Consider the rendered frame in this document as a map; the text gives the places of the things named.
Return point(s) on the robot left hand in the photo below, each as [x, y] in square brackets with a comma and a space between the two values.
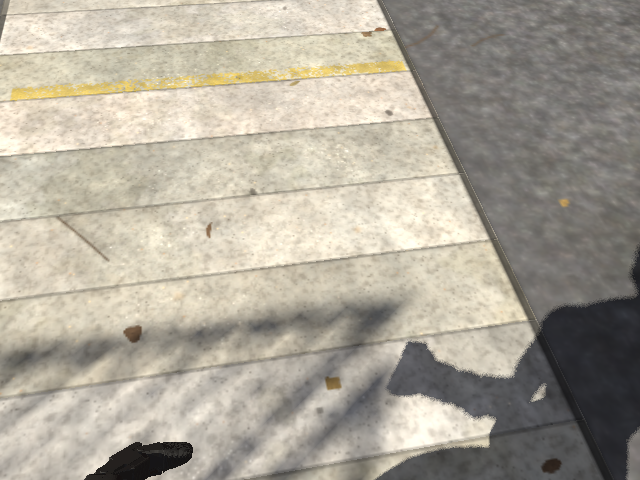
[137, 462]

